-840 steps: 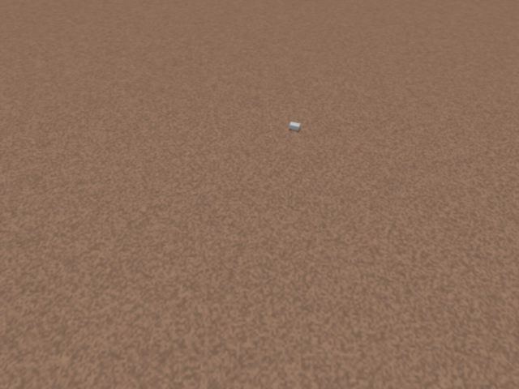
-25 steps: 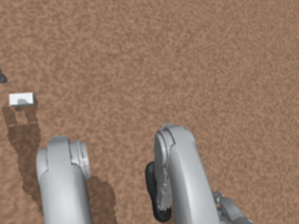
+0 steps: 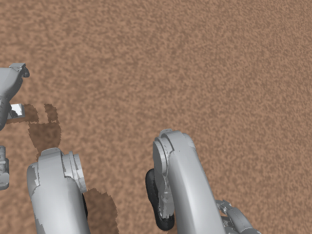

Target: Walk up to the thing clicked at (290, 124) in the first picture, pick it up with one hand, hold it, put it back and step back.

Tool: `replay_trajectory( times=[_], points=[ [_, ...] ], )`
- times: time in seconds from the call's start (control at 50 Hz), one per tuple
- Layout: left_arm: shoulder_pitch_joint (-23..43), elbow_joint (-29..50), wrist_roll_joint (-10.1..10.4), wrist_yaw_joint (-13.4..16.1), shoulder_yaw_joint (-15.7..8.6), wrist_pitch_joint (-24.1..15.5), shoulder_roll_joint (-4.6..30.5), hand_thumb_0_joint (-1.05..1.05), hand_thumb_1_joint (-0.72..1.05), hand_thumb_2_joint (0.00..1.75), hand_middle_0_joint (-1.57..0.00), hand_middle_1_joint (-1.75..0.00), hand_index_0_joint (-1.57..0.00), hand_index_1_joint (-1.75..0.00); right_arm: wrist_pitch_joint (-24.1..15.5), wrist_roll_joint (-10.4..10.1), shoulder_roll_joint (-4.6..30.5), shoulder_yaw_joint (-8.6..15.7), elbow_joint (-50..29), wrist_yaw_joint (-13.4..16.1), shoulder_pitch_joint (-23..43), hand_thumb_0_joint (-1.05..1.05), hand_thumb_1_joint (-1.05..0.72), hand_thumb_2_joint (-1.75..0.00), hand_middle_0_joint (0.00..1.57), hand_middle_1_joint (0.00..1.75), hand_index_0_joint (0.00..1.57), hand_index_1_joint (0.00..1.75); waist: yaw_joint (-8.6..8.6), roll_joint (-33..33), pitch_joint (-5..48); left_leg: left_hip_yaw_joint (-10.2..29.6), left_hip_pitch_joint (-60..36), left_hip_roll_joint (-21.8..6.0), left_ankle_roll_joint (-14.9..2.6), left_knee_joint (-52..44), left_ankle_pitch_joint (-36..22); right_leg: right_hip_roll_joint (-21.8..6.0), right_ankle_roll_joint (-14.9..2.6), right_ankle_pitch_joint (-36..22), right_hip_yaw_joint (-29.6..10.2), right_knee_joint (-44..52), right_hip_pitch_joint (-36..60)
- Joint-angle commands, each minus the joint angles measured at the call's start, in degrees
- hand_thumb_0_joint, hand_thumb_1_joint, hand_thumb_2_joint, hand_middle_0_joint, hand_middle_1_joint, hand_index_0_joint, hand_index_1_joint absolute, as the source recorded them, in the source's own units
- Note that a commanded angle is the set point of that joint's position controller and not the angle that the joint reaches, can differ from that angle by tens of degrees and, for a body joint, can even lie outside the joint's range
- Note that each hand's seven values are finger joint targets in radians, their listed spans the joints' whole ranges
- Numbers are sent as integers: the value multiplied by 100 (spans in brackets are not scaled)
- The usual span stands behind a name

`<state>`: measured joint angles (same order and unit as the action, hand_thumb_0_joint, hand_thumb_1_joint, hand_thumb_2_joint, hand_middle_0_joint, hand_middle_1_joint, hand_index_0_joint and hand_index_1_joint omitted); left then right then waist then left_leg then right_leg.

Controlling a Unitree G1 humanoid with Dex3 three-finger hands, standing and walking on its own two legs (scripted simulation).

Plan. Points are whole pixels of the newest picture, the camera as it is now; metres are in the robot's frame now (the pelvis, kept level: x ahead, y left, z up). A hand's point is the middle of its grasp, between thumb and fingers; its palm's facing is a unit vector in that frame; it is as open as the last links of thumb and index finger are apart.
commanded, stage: approach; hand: left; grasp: from above
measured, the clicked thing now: (11, 111) +0.46 +0.33 -0.30
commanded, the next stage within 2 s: close in in 0.28 s
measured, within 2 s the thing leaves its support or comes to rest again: neither
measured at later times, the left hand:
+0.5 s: hand out of the picture +0.42 +0.34 -0.17, palm faces -0.50 -0.07 -0.86, open 11.2 cm
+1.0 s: hand (9, 110) +0.44 +0.31 -0.24, palm faces -0.47 -0.08 -0.88, open 11.4 cm
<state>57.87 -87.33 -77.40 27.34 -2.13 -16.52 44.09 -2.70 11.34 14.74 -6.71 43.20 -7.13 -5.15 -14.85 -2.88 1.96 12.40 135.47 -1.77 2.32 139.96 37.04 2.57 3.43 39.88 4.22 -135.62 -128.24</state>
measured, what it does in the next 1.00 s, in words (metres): stands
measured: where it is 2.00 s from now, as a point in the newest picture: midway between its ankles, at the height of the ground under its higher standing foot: (122, 220)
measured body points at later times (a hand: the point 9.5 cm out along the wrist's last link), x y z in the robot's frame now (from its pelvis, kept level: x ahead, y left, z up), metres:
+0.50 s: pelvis +0.00 +0.00 +0.00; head +0.23 +0.09 +0.37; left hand +0.45 +0.34 -0.12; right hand +0.07 -0.27 -0.10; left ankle +0.08 +0.14 -0.28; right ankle +0.10 -0.13 -0.28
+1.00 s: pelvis +0.00 +0.00 -0.02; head +0.26 +0.11 +0.34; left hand +0.46 +0.31 -0.19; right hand +0.05 -0.26 -0.10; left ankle +0.08 +0.14 -0.28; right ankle +0.10 -0.13 -0.28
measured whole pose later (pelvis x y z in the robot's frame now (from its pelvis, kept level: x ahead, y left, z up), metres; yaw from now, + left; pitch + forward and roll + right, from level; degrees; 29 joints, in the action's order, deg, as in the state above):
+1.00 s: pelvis +0.00 +0.00 -0.02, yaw -2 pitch +29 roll -11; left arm 57.5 -96.4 -76.5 32.2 -5.4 -14.9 51.8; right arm -7.7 15.6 16.3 -12.0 42.5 -9.7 -5.3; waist -18.6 -5.9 -4.2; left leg 14.5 137.1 -1.7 2.3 144.9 37.9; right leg 3.8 4.2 39.8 5.3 -138.9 -129.4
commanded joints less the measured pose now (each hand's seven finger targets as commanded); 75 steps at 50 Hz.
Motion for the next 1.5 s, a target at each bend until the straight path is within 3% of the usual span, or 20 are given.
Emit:
replay_trajectory(
  times=[0.0,0.18,0.28,0.38,0.5,0.6,0.72,0.78,0.86,0.9,0.94,0.96,1.0,1.06,1.16,1.2,1.32,1.38,1.42,1.48],
  points=[
    [1842,244,74,286,-290,473,1598,0,-14,68,-43,-68,-44,-68,-34,-36,1528,359,-110,75,-1103,0,-91,-90,20,30,20,30,-31,2118,3544,-865,-3029,51,-347,-1360,-605,139,-518,-1190,596,1373,1360],
    [1063,775,637,-308,-600,675,2123,0,-11,63,-48,-61,-48,-61,-29,-185,1478,305,-361,89,-1057,0,-91,-90,20,30,20,30,271,1774,3919,-973,-2709,55,-430,-1261,-872,162,-439,-1426,397,1404,2338],
    [1018,1472,811,-748,-642,250,2087,0,-9,62,-49,-60,-49,-60,72,-189,1512,444,-293,110,-1212,0,-91,-90,20,30,20,30,217,1694,3851,-919,-2673,62,-400,-1193,-746,140,-435,-1230,445,1505,2271],
    [1234,1893,775,-881,-270,-306,1529,0,-8,61,-49,-61,-50,-60,155,-159,1507,556,-150,80,-1402,0,-91,-90,20,30,20,30,-13,1764,3760,-798,-2887,37,-340,-1134,-659,152,-436,-1136,504,1517,2011],
    [1318,966,475,-468,-35,-571,1356,0,-8,62,-45,-67,-47,-64,177,-107,1563,453,-77,82,-1237,0,-90,-89,20,30,20,30,-72,1779,3139,-682,-3114,35,-278,-1294,-514,139,-492,-960,767,1407,1401],
    [1505,448,-20,114,-274,-524,1676,0,-3,62,-47,-66,-50,-64,85,13,1624,362,-51,55,-1092,0,-90,-89,20,30,20,30,-78,2218,3230,-665,-3468,29,-234,-1262,-829,134,-516,-1210,833,1117,1169],
    [1638,-111,-256,701,-458,-186,1867,0,-9,64,-43,-64,-44,-64,-118,253,1668,242,-100,-24,-909,0,-90,-90,20,30,20,30,-228,2374,3101,-733,-3248,17,-243,-1158,-708,160,-488,-1221,823,1067,1168],
    [1752,-436,-125,786,-225,20,1613,0,-9,64,-42,-65,-43,-64,-276,338,1696,158,-66,-113,-844,0,-89,-90,20,30,20,30,-467,2103,2830,-688,-2888,12,-287,-1048,-431,196,-465,-1054,852,1084,1068],
    [1568,-115,31,790,-531,152,2288,0,-11,65,-43,-63,-44,-63,-450,338,1777,83,-174,-141,-809,0,-90,-90,20,30,20,30,-177,2483,3394,-699,-3137,-19,-269,-1008,-606,215,-484,-1175,801,1014,1472],
    [1486,-423,78,708,-348,204,1937,0,-10,63,-42,-65,-43,-64,-514,411,1773,24,-162,-202,-847,0,-90,-90,20,30,20,30,-426,2273,3035,-697,-2935,-25,-294,-926,-512,223,-448,-1163,857,973,1397],
    [1500,-353,255,660,-492,194,2164,0,-12,65,-41,-65,-42,-64,-582,401,1874,-29,-255,-221,-771,0,-90,-90,20,30,20,30,-442,2117,3093,-646,-2847,-22,-331,-811,-552,236,-418,-1238,840,1011,1529],
    [1529,-147,297,628,-423,152,2200,0,-13,66,-39,-67,-40,-66,-587,388,1826,-67,-153,-223,-869,0,-90,-90,20,30,20,30,-347,2292,3216,-651,-2837,-39,-326,-825,-644,259,-429,-1321,774,1019,1690],
    [1134,-90,324,618,-677,126,2516,0,-12,65,-41,-64,-42,-63,-596,424,1888,-88,-262,-229,-809,0,-90,-90,20,30,20,30,-211,2180,3403,-645,-2855,-57,-333,-790,-801,282,-396,-1451,782,1032,2003],
    [1124,66,400,583,-632,1,2390,0,-16,68,-39,-65,-39,-65,-580,450,1887,-139,-224,-247,-864,0,-90,-90,20,30,20,30,-284,2192,3281,-600,-2856,-59,-314,-776,-800,296,-410,-1474,876,972,1929],
    [877,-219,279,641,-671,-121,2467,0,-19,71,-40,-61,-38,-63,-556,505,1948,-167,-258,-310,-851,0,-90,-90,20,30,20,30,-388,2097,2982,-543,-2782,-100,-309,-666,-878,319,-391,-1601,902,873,1913],
    [834,-78,280,738,-913,-181,2678,0,-21,73,-38,-62,-36,-64,-527,531,1979,-158,-213,-313,-912,0,-90,-90,20,30,20,30,-335,2137,3097,-525,-2853,-110,-307,-662,-1007,322,-379,-1720,902,922,2089],
    [924,-275,182,842,-604,-228,2360,0,-23,74,-36,-64,-34,-66,-575,628,1981,-183,-197,-398,-758,0,-90,-90,20,30,20,30,-488,2364,2891,-455,-3004,-146,-248,-657,-957,338,-406,-1661,1025,790,1825],
    [967,-178,144,918,-749,-216,2530,0,-22,74,-38,-63,-36,-65,-576,654,2026,-183,-146,-413,-831,0,-90,-90,20,30,20,30,-500,2331,2883,-459,-2977,-133,-260,-640,-969,330,-383,-1702,1013,853,1937],
    [994,-185,146,949,-547,-210,2302,0,-24,75,-36,-65,-34,-67,-610,668,2007,-179,-188,-432,-624,0,-90,-90,20,30,20,30,-478,2443,2906,-455,-3076,-146,-240,-653,-924,345,-407,-1649,1022,832,1820],
    [1057,-243,135,1031,-588,-186,2390,0,-24,75,-34,-67,-33,-69,-618,687,2077,-178,-146,-453,-633,0,-90,-90,20,30,20,30,-516,2374,2868,-416,-2959,-136,-236,-690,-845,360,-408,-1573,1095,830,1828]
  ],
)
